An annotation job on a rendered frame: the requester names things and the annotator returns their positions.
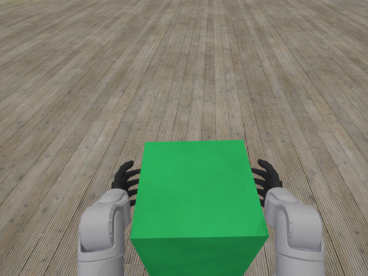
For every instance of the robot right hand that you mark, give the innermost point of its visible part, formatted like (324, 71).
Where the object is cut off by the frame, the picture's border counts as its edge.
(271, 179)

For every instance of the carton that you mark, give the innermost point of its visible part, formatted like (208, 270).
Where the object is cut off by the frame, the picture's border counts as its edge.
(197, 210)

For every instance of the robot left hand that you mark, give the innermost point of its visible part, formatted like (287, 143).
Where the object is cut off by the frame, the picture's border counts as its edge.
(121, 177)

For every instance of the robot right forearm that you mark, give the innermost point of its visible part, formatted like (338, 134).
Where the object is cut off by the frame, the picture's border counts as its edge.
(299, 238)

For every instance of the robot left forearm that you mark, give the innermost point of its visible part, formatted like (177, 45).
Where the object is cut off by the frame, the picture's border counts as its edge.
(101, 239)

